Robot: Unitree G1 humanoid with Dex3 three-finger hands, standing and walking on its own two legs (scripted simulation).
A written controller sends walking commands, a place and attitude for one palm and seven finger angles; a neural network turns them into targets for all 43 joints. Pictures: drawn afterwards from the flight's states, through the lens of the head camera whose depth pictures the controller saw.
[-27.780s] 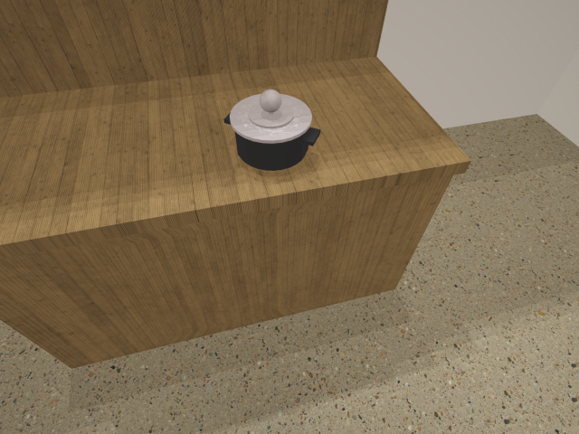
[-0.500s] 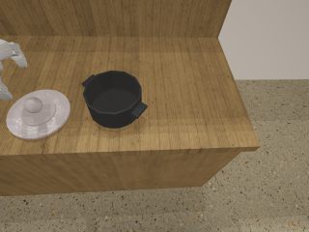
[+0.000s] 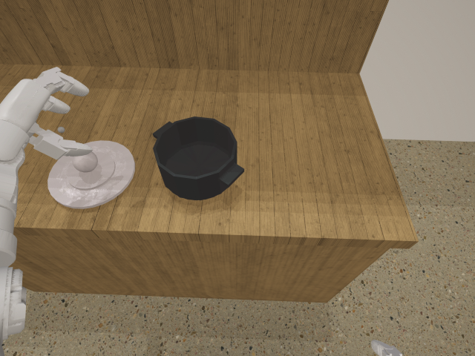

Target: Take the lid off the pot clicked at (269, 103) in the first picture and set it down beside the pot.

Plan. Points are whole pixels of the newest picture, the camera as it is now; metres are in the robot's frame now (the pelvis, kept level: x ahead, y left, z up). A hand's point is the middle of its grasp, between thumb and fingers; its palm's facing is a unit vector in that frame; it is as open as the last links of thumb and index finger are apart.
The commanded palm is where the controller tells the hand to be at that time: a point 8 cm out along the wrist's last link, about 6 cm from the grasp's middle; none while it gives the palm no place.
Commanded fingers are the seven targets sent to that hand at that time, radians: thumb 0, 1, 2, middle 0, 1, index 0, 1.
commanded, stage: draw the hand back to the body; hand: left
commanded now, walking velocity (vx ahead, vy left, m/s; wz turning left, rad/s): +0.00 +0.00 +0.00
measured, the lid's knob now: (85, 161) +0.49 +0.36 -0.02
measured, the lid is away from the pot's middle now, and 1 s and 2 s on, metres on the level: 0.24 0.24 0.24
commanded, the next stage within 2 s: step back with the hand held close in 1.68 s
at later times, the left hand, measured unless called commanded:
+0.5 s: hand (63, 139) +0.37 +0.26 +0.17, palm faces +0.50 -0.81 -0.30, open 9.5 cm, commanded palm +0.31 +0.29 +0.19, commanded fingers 0.00 0.57 0.77 -0.24 -0.53 -0.24 -0.53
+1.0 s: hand (66, 196) +0.28 +0.23 +0.17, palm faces +0.48 -0.83 -0.30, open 7.5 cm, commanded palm +0.22 +0.26 +0.18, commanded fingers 0.00 0.90 0.90 -0.20 -0.30 -0.20 -0.30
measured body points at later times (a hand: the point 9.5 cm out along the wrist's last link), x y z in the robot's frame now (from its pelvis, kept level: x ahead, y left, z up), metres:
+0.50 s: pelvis +0.03 -0.04 +0.01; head +0.04 -0.05 +0.46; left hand +0.34 +0.30 +0.19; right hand +0.17 -0.30 -0.10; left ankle -0.01 +0.09 -0.73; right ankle -0.01 -0.18 -0.73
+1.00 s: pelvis +0.01 -0.05 +0.01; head +0.00 -0.08 +0.46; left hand +0.25 +0.27 +0.19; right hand +0.20 -0.29 -0.08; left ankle -0.01 +0.09 -0.73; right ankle -0.01 -0.18 -0.73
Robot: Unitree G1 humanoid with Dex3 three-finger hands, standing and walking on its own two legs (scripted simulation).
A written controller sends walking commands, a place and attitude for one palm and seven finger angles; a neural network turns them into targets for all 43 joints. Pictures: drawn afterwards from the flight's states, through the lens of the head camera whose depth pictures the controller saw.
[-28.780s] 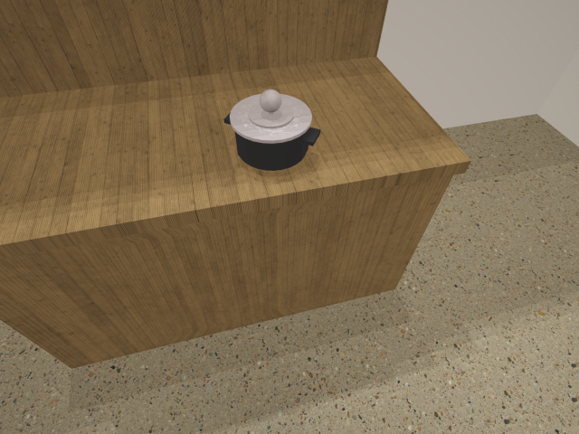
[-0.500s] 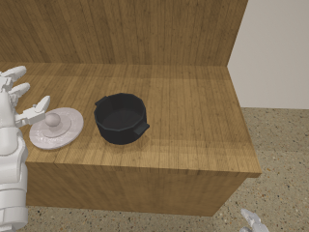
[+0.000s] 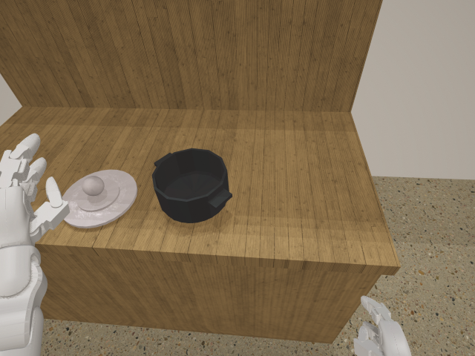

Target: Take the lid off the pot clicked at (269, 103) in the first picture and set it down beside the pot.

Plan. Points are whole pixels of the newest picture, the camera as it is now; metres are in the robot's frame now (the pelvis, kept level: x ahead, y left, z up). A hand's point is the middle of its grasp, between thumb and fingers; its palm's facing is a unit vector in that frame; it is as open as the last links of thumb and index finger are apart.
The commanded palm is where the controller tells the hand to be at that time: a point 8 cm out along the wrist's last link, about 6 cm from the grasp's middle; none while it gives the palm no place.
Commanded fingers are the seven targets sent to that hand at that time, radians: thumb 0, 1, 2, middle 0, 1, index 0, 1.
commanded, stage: draw the hand back to the body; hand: left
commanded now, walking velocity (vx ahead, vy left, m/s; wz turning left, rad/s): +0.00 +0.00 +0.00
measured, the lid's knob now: (93, 185) +0.47 +0.41 -0.03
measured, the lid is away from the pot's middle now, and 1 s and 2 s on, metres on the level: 0.24 0.24 0.24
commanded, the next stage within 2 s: step back with the hand held close in 0.68 s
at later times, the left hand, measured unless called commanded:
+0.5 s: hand (47, 266) +0.18 +0.26 +0.15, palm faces +0.40 -0.84 -0.36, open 7.4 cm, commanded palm +0.12 +0.30 +0.17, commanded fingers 0.00 0.90 0.90 -0.20 -0.30 -0.20 -0.30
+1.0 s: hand (44, 262) +0.19 +0.26 +0.15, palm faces +0.32 -0.84 -0.43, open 7.4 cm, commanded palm +0.12 +0.30 +0.17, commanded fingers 0.00 0.90 0.90 -0.20 -0.30 -0.20 -0.30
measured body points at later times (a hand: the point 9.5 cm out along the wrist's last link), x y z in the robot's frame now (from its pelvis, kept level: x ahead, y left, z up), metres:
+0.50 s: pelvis -0.01 +0.02 +0.00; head -0.03 +0.00 +0.45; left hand +0.15 +0.30 +0.17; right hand +0.18 -0.20 -0.08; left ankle -0.02 +0.14 -0.74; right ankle -0.02 -0.13 -0.74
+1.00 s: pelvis -0.03 +0.03 +0.00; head +0.00 +0.03 +0.45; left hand +0.16 +0.31 +0.18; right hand +0.16 -0.21 -0.08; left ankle -0.02 +0.14 -0.74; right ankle -0.02 -0.13 -0.74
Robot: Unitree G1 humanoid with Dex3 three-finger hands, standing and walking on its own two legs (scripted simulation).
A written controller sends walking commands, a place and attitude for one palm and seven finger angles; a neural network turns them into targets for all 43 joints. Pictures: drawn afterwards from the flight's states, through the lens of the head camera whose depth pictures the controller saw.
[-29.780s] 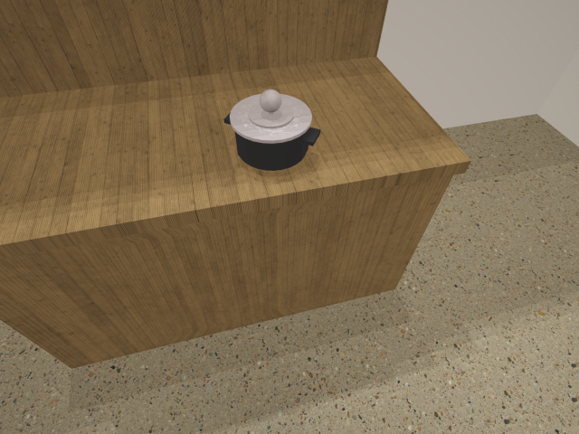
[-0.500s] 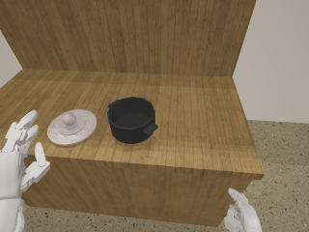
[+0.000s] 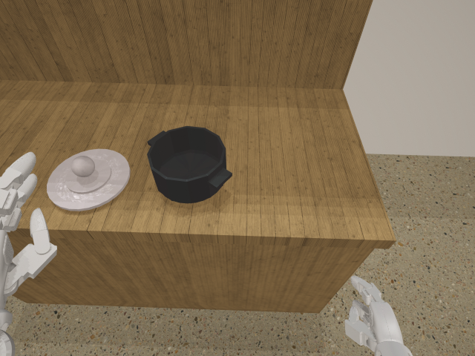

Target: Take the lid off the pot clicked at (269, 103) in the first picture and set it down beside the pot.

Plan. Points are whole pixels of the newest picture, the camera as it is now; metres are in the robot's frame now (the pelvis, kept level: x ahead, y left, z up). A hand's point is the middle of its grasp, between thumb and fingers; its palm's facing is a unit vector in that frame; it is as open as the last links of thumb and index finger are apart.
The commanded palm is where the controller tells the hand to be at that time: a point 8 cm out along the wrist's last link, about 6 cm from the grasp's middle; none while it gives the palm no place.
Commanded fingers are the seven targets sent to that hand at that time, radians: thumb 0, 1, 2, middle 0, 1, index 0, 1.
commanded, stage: step back with the hand held close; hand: left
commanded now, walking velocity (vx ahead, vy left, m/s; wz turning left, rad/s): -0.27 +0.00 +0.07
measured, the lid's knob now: (83, 166) +0.48 +0.41 -0.03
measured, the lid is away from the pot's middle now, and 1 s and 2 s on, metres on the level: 0.24 0.24 0.24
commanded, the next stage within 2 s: stop stepping back and stand still in 1.10 s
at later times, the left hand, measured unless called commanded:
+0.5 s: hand (1, 334) +0.11 +0.26 +0.15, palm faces +0.42 -0.82 -0.39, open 7.4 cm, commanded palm +0.05 +0.30 +0.17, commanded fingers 0.00 0.90 0.90 -0.20 -0.30 -0.20 -0.30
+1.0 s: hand out of the picture +0.04 +0.25 +0.15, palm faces +0.39 -0.82 -0.43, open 7.4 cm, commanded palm -0.04 +0.29 +0.17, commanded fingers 0.00 0.90 0.90 -0.20 -0.30 -0.20 -0.30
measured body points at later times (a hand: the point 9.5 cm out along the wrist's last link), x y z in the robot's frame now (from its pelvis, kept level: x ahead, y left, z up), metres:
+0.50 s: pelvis -0.07 +0.01 -0.02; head -0.06 +0.02 +0.43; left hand +0.08 +0.30 +0.17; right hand +0.12 -0.20 -0.09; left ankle +0.00 +0.11 -0.73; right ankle +0.01 -0.15 -0.74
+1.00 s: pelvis -0.15 +0.00 -0.03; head -0.12 +0.03 +0.42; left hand +0.02 +0.29 +0.18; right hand +0.04 -0.22 -0.09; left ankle +0.00 +0.12 -0.74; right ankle -0.04 -0.14 -0.73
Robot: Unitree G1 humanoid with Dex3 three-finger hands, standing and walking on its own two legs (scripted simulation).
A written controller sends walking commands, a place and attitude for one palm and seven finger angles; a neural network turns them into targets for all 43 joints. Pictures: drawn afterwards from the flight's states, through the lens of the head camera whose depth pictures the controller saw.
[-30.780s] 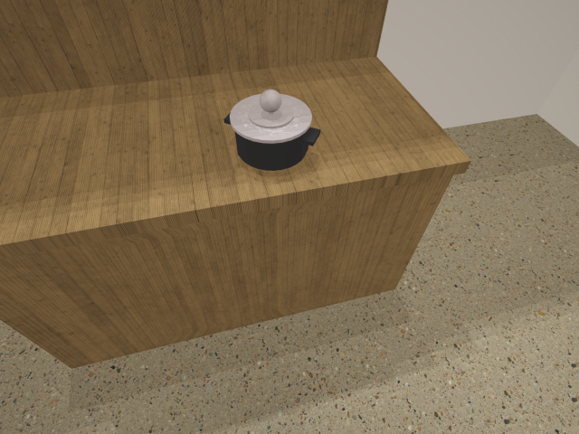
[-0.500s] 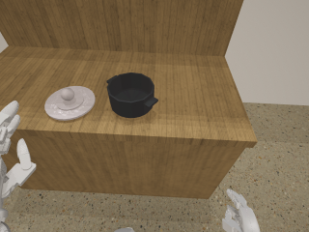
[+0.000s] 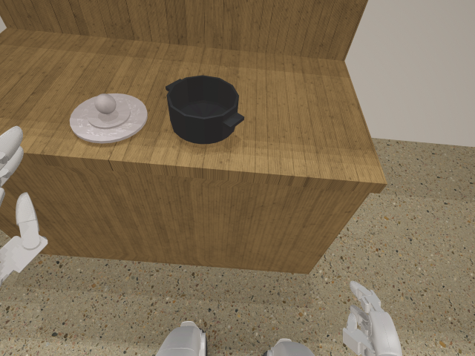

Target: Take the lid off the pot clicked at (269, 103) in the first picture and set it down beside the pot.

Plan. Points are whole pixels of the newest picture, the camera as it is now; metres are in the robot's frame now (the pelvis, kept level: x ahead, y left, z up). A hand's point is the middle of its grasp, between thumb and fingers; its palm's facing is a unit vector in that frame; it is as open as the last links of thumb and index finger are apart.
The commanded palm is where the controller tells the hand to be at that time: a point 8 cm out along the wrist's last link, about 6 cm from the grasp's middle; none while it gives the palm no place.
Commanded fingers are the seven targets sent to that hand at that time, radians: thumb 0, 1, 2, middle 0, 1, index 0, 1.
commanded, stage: step back with the hand held close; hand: left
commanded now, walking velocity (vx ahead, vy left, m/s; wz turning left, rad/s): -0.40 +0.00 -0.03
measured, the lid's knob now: (105, 103) +0.66 +0.35 +0.00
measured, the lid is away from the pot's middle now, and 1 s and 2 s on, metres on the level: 0.24 0.24 0.24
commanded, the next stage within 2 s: stop stepping back and stand still in 0.10 s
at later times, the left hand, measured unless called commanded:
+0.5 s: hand out of the picture +0.11 +0.23 +0.20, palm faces +0.33 -0.86 -0.39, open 7.4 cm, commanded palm +0.06 +0.28 +0.20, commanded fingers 0.00 0.90 0.90 -0.20 -0.30 -0.20 -0.30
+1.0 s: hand out of the picture +0.09 +0.24 +0.19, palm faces +0.27 -0.86 -0.43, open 7.4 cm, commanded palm none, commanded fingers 0.00 0.90 0.90 -0.20 -0.30 -0.20 -0.30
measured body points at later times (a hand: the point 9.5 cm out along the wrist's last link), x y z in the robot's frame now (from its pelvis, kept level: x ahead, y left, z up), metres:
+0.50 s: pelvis -0.07 +0.01 +0.01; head -0.08 +0.05 +0.46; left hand +0.09 +0.27 +0.22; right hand +0.05 -0.22 -0.06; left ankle -0.05 +0.12 -0.71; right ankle -0.08 -0.12 -0.69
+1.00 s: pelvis -0.11 +0.01 +0.03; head -0.10 +0.04 +0.48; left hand +0.07 +0.28 +0.21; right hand +0.05 -0.23 -0.03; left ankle -0.08 +0.10 -0.71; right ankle -0.10 -0.12 -0.71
